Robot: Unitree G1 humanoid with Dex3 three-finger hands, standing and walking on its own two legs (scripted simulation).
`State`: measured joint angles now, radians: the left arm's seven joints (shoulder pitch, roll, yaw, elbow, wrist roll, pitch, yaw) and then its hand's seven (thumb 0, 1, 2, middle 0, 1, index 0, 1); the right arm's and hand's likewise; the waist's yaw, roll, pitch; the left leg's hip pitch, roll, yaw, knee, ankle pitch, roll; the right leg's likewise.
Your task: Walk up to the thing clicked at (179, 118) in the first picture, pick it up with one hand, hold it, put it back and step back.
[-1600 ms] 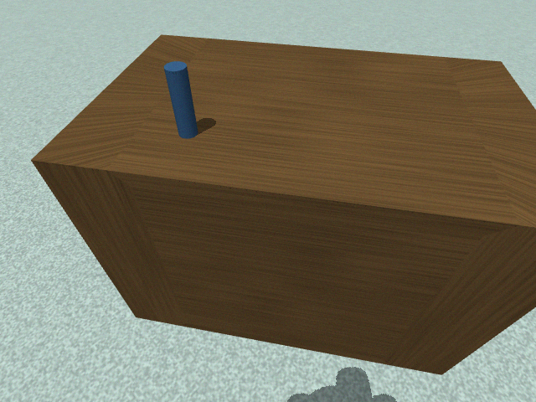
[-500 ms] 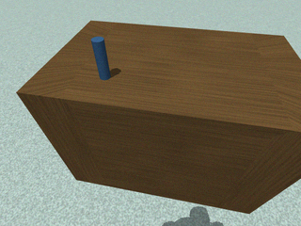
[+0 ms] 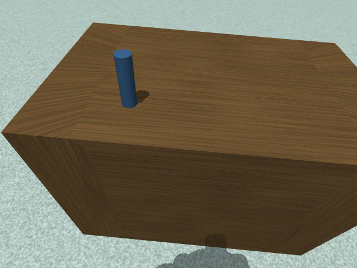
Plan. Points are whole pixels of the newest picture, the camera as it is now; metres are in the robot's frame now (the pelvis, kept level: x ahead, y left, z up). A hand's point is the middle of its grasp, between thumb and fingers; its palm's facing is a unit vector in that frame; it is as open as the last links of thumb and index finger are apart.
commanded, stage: walk up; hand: left
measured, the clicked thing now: (126, 81) +0.57 +0.14 +0.12
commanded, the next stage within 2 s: none
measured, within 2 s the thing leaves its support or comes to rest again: neither
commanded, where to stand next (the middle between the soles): +0.09 -0.02 m, yaw -5 degrees
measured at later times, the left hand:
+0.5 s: hand (87, 248) +0.22 +0.23 -0.15, palm faces -0.14 -0.92 -0.36, open 7.4 cm
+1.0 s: hand out of the picture +0.16 +0.22 -0.15, palm faces -0.14 -0.91 -0.39, open 7.4 cm
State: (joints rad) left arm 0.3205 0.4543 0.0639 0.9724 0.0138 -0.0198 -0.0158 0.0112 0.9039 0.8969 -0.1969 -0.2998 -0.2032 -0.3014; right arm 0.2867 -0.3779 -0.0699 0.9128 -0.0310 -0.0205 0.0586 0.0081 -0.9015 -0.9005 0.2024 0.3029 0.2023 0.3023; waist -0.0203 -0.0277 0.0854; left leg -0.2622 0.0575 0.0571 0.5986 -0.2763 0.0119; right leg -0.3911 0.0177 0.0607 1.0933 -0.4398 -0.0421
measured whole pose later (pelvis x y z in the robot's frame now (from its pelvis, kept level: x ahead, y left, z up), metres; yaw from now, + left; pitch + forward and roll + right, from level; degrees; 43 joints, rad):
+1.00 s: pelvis +0.05 -0.03 -0.01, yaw -7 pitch -3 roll +0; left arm 0.17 0.35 0.02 0.98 0.02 -0.01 -0.01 0.01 0.90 0.90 -0.20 -0.30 -0.21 -0.30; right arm 0.16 -0.41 -0.02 0.93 0.01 0.02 -0.01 0.01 -0.90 -0.90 0.20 0.30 0.20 0.30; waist 0.00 0.05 0.10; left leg -0.28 0.05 -0.02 0.71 -0.47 0.01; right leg -0.27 -0.01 0.03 0.65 -0.34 0.01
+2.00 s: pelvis +0.06 -0.02 +0.02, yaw -6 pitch -2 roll +0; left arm 0.08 0.34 0.02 1.17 0.01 -0.01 -0.01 0.01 0.90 0.90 -0.20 -0.30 -0.20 -0.30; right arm 0.07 -0.35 -0.01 1.13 0.00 0.00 0.01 0.01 -0.90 -0.90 0.20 0.30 0.20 0.30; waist 0.01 0.02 0.05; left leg -0.12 0.03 -0.03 0.34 -0.19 -0.03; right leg -0.11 -0.03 0.01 0.33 -0.18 0.04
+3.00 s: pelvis +0.06 -0.03 +0.02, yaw -6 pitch -2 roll +0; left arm 0.12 0.35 0.01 1.13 0.01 -0.01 -0.01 0.01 0.90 0.90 -0.20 -0.30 -0.21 -0.30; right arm 0.12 -0.36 0.00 1.12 -0.01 0.00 0.01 0.01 -0.90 -0.90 0.20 0.30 0.20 0.30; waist 0.00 0.01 0.06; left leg -0.12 0.04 -0.03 0.33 -0.18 -0.05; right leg -0.12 -0.02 0.01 0.35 -0.19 0.02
